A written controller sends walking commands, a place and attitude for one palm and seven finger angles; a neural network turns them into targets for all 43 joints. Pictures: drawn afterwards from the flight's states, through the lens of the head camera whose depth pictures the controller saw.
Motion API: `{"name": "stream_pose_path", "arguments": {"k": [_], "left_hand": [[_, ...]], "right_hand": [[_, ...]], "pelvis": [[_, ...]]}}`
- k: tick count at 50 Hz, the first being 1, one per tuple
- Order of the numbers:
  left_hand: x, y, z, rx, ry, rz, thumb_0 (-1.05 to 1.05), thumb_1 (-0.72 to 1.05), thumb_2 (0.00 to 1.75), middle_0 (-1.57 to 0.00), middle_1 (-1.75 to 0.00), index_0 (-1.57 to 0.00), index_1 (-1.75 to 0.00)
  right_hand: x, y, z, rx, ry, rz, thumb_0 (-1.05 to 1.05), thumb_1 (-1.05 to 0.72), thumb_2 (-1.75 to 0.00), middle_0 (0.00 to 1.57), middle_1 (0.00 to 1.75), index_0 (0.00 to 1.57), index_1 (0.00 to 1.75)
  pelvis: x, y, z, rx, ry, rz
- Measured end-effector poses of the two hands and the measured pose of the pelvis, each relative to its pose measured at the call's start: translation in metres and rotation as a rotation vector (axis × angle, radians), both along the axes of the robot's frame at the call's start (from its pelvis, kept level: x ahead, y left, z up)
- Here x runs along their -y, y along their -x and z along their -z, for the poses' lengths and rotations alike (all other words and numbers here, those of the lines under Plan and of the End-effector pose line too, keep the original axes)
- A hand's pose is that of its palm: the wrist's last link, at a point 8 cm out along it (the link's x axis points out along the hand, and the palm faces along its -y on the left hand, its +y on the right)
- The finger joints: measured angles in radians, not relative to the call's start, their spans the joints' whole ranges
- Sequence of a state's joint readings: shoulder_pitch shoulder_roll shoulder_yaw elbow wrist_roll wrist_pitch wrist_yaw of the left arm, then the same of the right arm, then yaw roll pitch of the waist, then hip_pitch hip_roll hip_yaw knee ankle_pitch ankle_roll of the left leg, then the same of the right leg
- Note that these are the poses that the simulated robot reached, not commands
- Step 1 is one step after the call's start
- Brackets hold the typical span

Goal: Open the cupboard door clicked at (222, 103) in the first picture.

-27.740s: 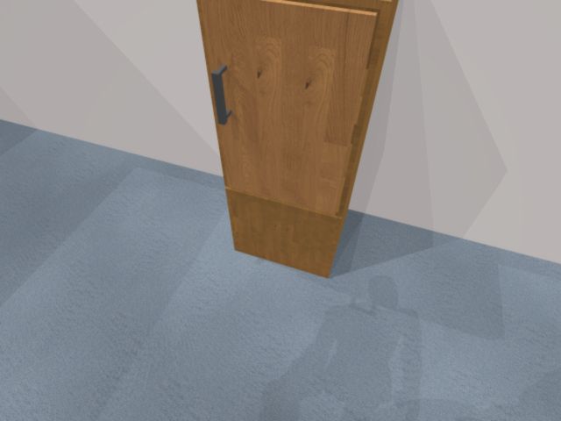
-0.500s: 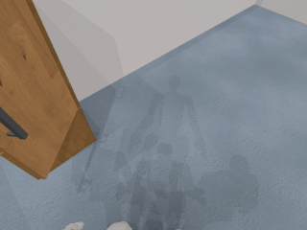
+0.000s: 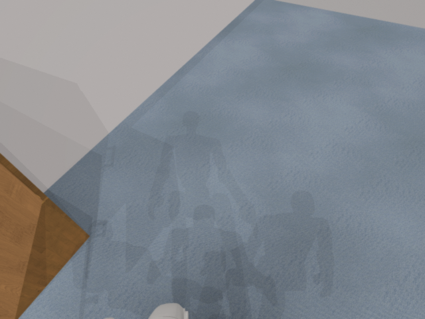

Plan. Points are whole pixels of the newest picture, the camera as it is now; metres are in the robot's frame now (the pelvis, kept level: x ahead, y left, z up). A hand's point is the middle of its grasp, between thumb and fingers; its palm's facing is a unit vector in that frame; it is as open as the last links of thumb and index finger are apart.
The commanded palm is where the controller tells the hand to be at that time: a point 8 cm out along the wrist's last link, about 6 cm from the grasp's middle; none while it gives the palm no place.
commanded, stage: walk to a spot facing it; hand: left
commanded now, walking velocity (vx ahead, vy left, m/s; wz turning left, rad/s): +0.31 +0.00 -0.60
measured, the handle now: out of the picture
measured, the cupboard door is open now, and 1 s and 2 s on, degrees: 41 41 41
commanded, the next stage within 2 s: turn to face it in 1.34 s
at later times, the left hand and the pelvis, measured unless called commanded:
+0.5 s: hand (151, 242) +0.30 +0.18 -0.15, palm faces -0.29 -0.94 -0.18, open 7.4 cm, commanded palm none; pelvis +0.16 +0.02 +0.01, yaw -19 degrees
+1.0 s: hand (220, 183) +0.48 +0.02 -0.15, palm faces -0.40 -0.89 -0.23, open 7.0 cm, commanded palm none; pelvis +0.35 -0.14 +0.01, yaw -27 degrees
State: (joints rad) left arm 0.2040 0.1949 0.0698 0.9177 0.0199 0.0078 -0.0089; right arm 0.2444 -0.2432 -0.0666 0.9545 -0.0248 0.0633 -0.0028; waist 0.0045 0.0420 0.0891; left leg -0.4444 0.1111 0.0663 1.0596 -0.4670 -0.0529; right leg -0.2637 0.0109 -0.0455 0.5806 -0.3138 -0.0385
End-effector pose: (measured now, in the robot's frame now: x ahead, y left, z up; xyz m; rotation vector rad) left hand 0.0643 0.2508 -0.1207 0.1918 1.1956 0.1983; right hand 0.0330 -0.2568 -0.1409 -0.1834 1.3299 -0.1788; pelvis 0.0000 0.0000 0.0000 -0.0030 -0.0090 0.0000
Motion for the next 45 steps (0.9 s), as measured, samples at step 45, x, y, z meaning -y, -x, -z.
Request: {"name": "stream_pose_path", "arguments": {"k": [45], "left_hand": [[0.199,-0.431,0.000,0.052,0.051,0.497,-0.03,0.95,0.90,-0.20,-0.30,-0.21,-0.30]], "right_hand": [[0.051,-0.154,-0.006,-0.062,-0.070,0.554,0.01,-0.91,-0.89,0.20,0.30,0.19,0.30]], "pelvis": [[0.115,-0.309,-0.009,-0.004,-0.016,0.464]]}}
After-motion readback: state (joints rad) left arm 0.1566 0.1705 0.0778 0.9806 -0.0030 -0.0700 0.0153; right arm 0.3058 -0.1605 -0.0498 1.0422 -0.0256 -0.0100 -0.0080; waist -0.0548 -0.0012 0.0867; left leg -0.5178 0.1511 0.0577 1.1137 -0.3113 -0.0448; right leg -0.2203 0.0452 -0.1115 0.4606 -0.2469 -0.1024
